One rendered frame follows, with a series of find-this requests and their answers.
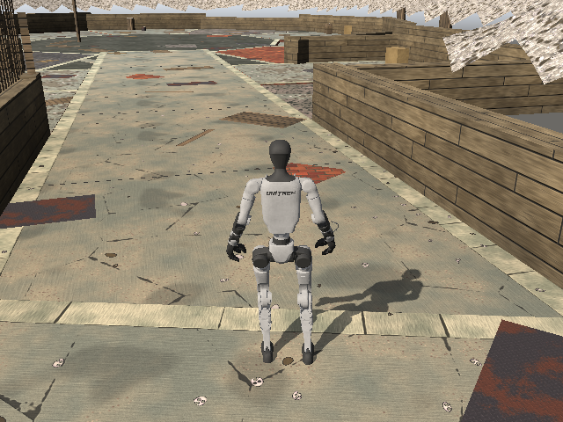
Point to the robot head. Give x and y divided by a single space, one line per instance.
279 151

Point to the robot right upper arm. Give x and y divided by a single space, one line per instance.
308 186

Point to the robot left upper arm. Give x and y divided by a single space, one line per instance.
252 187

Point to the right robot hand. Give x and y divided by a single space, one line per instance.
322 242

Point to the left robot forearm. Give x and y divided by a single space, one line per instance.
236 232

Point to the left robot hand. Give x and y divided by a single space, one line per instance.
238 248

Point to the right robot forearm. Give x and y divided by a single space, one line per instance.
326 229

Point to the robot right shin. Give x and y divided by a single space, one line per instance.
306 318

